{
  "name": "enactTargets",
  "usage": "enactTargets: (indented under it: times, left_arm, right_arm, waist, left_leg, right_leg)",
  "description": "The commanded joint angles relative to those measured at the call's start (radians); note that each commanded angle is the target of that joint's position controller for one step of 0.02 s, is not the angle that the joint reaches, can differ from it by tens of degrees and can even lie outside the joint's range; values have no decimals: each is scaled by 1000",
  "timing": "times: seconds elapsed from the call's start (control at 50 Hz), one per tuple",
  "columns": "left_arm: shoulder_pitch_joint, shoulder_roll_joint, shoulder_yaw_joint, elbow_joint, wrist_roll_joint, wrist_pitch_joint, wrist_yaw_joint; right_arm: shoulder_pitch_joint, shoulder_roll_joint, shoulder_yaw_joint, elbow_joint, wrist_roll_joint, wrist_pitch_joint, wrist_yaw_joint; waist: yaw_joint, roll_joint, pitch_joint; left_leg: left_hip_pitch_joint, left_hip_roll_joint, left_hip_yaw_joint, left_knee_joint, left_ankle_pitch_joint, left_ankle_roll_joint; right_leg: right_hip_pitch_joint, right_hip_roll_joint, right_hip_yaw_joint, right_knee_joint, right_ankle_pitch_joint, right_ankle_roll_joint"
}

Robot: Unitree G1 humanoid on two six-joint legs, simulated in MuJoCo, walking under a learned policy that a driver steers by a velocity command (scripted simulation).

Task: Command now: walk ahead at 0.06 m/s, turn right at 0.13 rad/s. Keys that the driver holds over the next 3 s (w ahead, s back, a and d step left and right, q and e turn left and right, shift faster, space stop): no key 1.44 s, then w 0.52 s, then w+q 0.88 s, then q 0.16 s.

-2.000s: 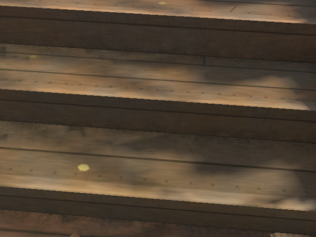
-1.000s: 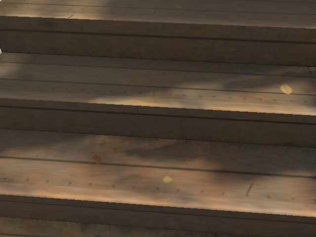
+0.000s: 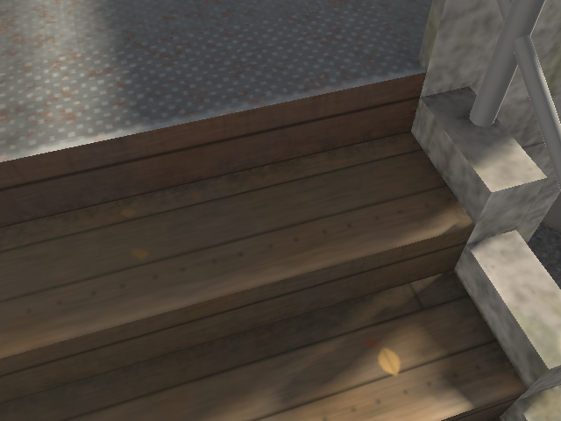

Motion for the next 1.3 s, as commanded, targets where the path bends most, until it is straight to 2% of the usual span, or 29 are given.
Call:
enactTargets:
  times: [0.02,0.06,0.08,0.1,0.12,0.14,0.16,0.18,0.24,0.3,0.34,0.36,0.38,0.4,0.42,0.44,0.46,0.48,0.5,0.54,0.56,0.6,0.64,0.72,0.76,0.86,0.98,1.14,1.3]
  left_arm:
    - [50,8,-1,24,-1,-57,8]
    - [85,-3,-8,34,1,-79,12]
    - [68,26,-5,17,2,-83,20]
    - [74,27,-9,6,-2,-85,31]
    - [63,5,-21,-25,3,-89,36]
    - [76,27,-16,-28,6,-95,33]
    - [80,33,-14,-36,-1,-97,36]
    - [86,38,-9,-35,-5,-98,39]
    - [98,33,-9,-50,-2,-98,54]
    - [74,42,-3,-73,10,-95,71]
    - [128,59,12,-74,21,-75,65]
    - [159,54,11,-64,29,-57,60]
    - [176,42,7,-55,18,-42,58]
    - [191,14,2,-22,-4,-34,51]
    - [249,-17,3,7,-14,-33,35]
    - [310,-34,7,5,-30,-39,7]
    - [237,-49,-3,22,-41,-35,-3]
    - [213,-43,-3,33,-41,-35,-8]
    - [198,-26,0,44,-34,-35,-9]
    - [195,-2,7,70,-17,-39,-11]
    - [206,-10,8,81,-10,-40,-12]
    - [210,-25,6,105,-9,-46,-8]
    - [210,-12,8,124,2,-47,-6]
    - [220,-12,3,152,-3,-39,-8]
    - [235,-8,1,162,3,-37,-7]
    - [261,-9,-8,177,-9,-27,5]
    - [262,0,-13,180,-8,-20,15]
    - [273,13,-18,183,-13,-13,32]
    - [289,11,-28,192,-12,-8,35]
  right_arm:
    - [105,78,40,-89,-20,23,-33]
    - [111,83,47,-88,-11,27,-41]
    - [124,57,41,-77,-7,38,-45]
    - [96,44,38,-77,-4,49,-50]
    - [124,24,24,-31,4,57,-57]
    - [130,29,19,-16,9,68,-64]
    - [109,28,15,-19,3,77,-67]
    - [81,25,12,-24,-4,76,-64]
    - [27,38,9,-20,-2,92,-44]
    - [22,45,17,-12,5,104,-33]
    - [20,45,21,2,29,110,-37]
    - [56,37,20,25,36,110,-46]
    - [114,50,22,46,42,101,-50]
    - [168,76,28,75,27,96,-54]
    - [177,66,29,68,5,78,-55]
    - [174,36,34,63,-8,55,-57]
    - [146,91,54,50,2,45,-54]
    - [107,94,60,37,2,38,-55]
    - [88,46,47,31,1,34,-57]
    - [109,10,39,31,6,24,-64]
    - [140,15,36,44,14,19,-60]
    - [174,37,38,54,11,9,-53]
    - [187,25,33,57,17,8,-58]
    - [186,12,33,55,13,8,-55]
    - [196,18,35,62,17,15,-50]
    - [204,20,34,83,18,32,-52]
    - [201,25,36,104,24,37,-59]
    - [221,14,37,145,15,43,-63]
    - [228,19,44,180,18,46,-61]
  waist:
    - [-54,-25,-51]
    - [-59,-20,-81]
    - [-64,-28,-98]
    - [-56,-30,-97]
    - [-39,-18,-154]
    - [-40,-57,-168]
    - [-36,-68,-153]
    - [-23,-92,-128]
    - [3,-100,-105]
    - [-3,-127,-91]
    - [43,-214,-89]
    - [66,-240,-107]
    - [56,-224,-101]
    - [35,-184,-61]
    - [51,-42,-44]
    - [99,187,-48]
    - [51,241,-47]
    - [61,186,-22]
    - [63,133,-8]
    - [48,76,4]
    - [47,61,8]
    - [29,29,-4]
    - [26,24,-35]
    - [25,-10,-31]
    - [19,-8,-25]
    - [22,-4,-10]
    - [22,-7,15]
    - [24,-19,22]
    - [24,-8,24]
  left_leg:
    - [-217,-22,-98,122,-7,27]
    - [-237,-33,-106,38,-13,9]
    - [-223,-38,-66,-39,-12,-5]
    - [-218,-40,-38,-80,16,-18]
    - [-174,-51,-7,-22,57,-27]
    - [-176,-42,24,30,68,-36]
    - [-188,-28,25,17,77,-39]
    - [-203,-21,34,6,91,-37]
    - [-164,5,60,-84,86,-50]
    - [14,56,69,-549,8,-44]
    - [183,11,129,-909,-286,-23]
    - [241,-5,145,-999,-349,-5]
    - [322,-5,149,-1159,-277,10]
    - [392,1,145,-1355,-158,23]
    - [466,67,2,-1454,-42,27]
    - [534,206,-131,-1415,261,76]
    - [374,247,-198,-1478,102,126]
    - [312,216,-189,-1518,-77,124]
    - [289,178,-152,-1528,-189,104]
    - [317,125,-91,-1522,-236,86]
    - [346,112,-65,-1510,-181,77]
    - [428,107,-33,-1469,-25,72]
    - [475,105,-17,-1451,55,68]
    - [491,105,-13,-1452,79,73]
    - [506,103,-13,-1457,101,75]
    - [505,102,-2,-1467,128,63]
    - [502,96,-1,-1487,119,58]
    - [503,104,-4,-1491,150,54]
    - [498,98,-2,-1500,108,56]
  right_leg:
    - [167,-227,404,-442,186,-77]
    - [208,-228,331,-453,337,-79]
    - [227,-226,294,-470,373,-92]
    - [225,-218,274,-488,380,-104]
    - [254,-245,274,-497,501,-118]
    - [269,-263,284,-512,491,-130]
    - [274,-254,278,-528,407,-129]
    - [272,-256,278,-543,353,-130]
    - [288,-243,285,-562,170,-141]
    - [313,-231,263,-598,128,-110]
    - [352,-237,260,-614,152,-106]
    - [389,-282,312,-623,192,-129]
    - [401,-288,325,-606,219,-123]
    - [384,-255,298,-553,251,-87]
    - [327,-203,259,-471,185,-22]
    - [208,-116,161,-449,36,38]
    - [304,-107,129,-426,26,77]
    - [382,-110,141,-468,80,87]
    - [435,-109,140,-518,112,85]
    - [463,-118,147,-580,144,82]
    - [460,-128,157,-611,171,77]
    - [436,-140,162,-634,207,68]
    - [437,-139,148,-641,210,73]
    - [441,-140,144,-650,208,86]
    - [432,-145,141,-644,204,90]
    - [435,-153,141,-631,200,97]
    - [435,-165,143,-633,201,104]
    - [448,-167,142,-627,199,105]
    - [454,-172,141,-630,195,103]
